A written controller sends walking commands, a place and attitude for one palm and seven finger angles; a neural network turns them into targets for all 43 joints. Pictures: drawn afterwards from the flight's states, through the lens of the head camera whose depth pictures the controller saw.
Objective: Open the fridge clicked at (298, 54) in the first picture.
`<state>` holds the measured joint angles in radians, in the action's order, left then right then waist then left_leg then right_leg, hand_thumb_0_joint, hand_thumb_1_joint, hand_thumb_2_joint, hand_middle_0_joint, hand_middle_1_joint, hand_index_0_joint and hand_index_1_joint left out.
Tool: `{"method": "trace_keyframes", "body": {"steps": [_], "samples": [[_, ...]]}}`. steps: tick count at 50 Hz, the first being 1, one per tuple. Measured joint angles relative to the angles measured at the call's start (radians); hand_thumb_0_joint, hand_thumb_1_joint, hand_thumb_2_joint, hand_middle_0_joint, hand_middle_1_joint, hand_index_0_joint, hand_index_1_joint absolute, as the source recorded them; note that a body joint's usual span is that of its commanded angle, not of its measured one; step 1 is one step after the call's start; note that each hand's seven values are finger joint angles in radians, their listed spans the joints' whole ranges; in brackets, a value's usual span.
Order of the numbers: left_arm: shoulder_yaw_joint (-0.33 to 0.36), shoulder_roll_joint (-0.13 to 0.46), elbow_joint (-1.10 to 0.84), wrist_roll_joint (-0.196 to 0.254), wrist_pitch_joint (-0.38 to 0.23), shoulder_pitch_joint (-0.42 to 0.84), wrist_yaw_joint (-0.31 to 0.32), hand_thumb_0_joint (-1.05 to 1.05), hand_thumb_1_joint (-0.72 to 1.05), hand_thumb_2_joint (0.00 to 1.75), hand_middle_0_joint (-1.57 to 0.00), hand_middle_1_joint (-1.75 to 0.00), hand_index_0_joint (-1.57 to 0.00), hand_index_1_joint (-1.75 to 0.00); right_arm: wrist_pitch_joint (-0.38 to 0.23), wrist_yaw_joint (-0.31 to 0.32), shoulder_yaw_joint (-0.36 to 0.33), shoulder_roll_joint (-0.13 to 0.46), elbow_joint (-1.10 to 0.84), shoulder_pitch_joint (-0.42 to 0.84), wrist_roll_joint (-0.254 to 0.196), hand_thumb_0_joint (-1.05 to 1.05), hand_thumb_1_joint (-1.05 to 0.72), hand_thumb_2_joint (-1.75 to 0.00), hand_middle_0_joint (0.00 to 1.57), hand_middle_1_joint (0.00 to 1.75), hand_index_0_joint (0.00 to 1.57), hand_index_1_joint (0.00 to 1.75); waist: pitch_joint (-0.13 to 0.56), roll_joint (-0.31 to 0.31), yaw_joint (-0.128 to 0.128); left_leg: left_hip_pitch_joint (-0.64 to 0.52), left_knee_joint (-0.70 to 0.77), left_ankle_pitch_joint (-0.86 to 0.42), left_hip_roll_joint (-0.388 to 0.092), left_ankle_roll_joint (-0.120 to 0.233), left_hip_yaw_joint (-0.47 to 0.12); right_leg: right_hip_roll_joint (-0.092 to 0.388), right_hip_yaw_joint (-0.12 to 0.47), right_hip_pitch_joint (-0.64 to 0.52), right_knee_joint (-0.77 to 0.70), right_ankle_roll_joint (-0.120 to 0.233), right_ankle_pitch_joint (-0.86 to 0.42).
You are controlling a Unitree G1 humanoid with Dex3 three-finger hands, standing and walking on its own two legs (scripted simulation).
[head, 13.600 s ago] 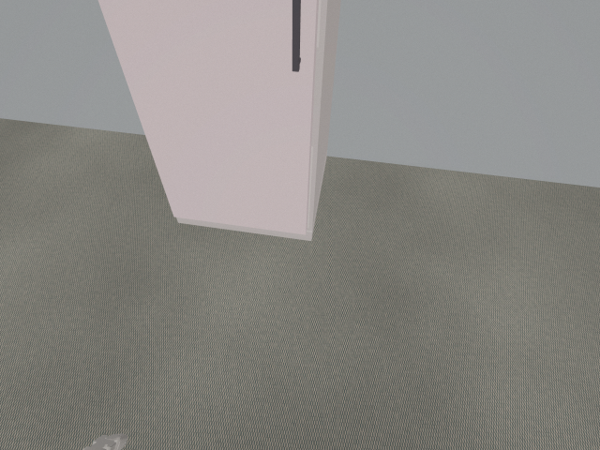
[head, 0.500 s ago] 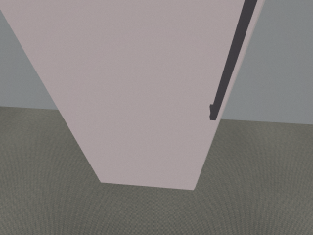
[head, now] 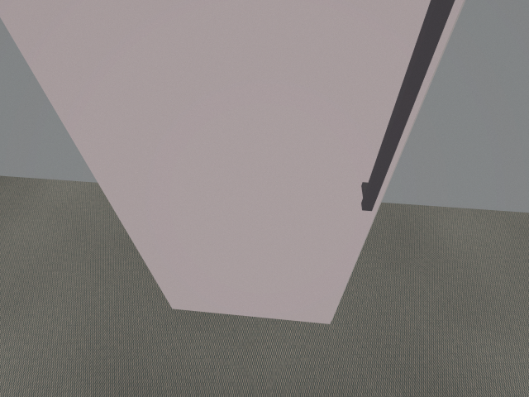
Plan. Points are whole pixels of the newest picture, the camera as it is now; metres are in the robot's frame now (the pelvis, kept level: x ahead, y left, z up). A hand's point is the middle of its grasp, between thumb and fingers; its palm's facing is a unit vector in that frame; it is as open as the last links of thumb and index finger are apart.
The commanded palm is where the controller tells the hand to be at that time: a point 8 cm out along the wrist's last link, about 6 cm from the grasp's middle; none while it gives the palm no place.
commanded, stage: look again from close up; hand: right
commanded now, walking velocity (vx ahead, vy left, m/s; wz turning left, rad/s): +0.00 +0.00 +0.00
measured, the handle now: (392, 121) +0.45 -0.15 +0.20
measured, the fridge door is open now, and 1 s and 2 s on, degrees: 0 0 0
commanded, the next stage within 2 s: raise the hand to about handle height in 0.46 s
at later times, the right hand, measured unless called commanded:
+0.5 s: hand out of the picture +0.03 -0.19 -0.18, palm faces -0.01 +0.97 -0.23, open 7.4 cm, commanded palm none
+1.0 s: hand out of the picture +0.14 -0.19 -0.03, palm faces +0.17 +0.98 -0.03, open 8.7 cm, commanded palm +0.13 -0.24 +0.00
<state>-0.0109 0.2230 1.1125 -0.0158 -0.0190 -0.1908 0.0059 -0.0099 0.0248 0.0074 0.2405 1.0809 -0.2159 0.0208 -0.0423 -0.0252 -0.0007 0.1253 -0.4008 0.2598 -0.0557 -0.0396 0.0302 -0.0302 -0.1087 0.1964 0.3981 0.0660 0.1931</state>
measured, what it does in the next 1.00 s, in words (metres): lowers itself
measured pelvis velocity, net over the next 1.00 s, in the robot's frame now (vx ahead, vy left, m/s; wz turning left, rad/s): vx -0.03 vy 0.05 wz -0.05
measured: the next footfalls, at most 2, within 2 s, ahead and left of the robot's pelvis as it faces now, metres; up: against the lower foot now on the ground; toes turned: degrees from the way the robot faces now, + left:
none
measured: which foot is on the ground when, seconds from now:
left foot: down 0.00-1.00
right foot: down 0.00-1.00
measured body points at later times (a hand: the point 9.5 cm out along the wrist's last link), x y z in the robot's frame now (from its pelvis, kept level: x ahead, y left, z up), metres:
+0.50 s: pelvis +0.01 +0.01 +0.00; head +0.02 +0.00 +0.45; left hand +0.05 +0.26 -0.15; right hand +0.03 -0.24 -0.16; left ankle -0.03 +0.14 -0.74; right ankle +0.02 -0.07 -0.74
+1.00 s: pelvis -0.03 +0.05 -0.07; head +0.00 +0.04 +0.38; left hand +0.19 +0.29 -0.11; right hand +0.13 -0.24 -0.03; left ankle -0.03 +0.15 -0.74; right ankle +0.02 -0.07 -0.74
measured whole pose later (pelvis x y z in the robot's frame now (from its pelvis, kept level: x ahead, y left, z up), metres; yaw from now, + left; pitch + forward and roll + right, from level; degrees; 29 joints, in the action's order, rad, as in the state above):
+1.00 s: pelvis -0.03 +0.05 -0.07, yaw -3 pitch +8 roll +1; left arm 0.04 0.26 0.52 0.04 -0.23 -0.18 0.06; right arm -0.41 -0.34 -0.28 0.24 0.15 -0.42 -0.33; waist 0.09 -0.01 -0.03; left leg 0.63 -1.00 0.51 0.00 0.04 0.10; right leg 0.04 -0.01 0.73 0.99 0.00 0.40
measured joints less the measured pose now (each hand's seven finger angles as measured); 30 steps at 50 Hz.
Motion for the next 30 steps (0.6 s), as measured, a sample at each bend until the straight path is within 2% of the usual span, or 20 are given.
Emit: {"method": "trace_keyframes", "body": {"steps": [29, 30], "samples": [[-0.002, -0.011, 0.006, 0.004, 0.000, 0.007, 0.005, 0.00, 0.90, 0.90, -0.20, -0.30, -0.20, -0.30, -0.008, 0.011, 0.006, -0.021, 0.022, -0.024, 0.002, 0.00, -0.90, -0.90, 0.20, 0.30, 0.20, 0.30, 0.007, 0.005, -0.006, -0.016, 0.020, -0.001, 0.017, 0.013, 0.005, 0.016, 0.006, -0.008, -0.005, -0.017, 0.003], [0.000, -0.011, -0.046, 0.017, -0.006, -0.016, 0.008, 0.00, 0.90, 0.90, -0.20, -0.30, -0.20, -0.30, 0.048, 0.009, -0.031, -0.029, -0.129, -0.068, -0.032, 0.00, -0.90, -0.90, 0.20, 0.30, 0.20, 0.30, -0.001, 0.007, -0.001, -0.008, 0.005, 0.004, 0.017, 0.015, 0.011, 0.016, 0.011, 0.004, 0.013, -0.018, 0.010]]}}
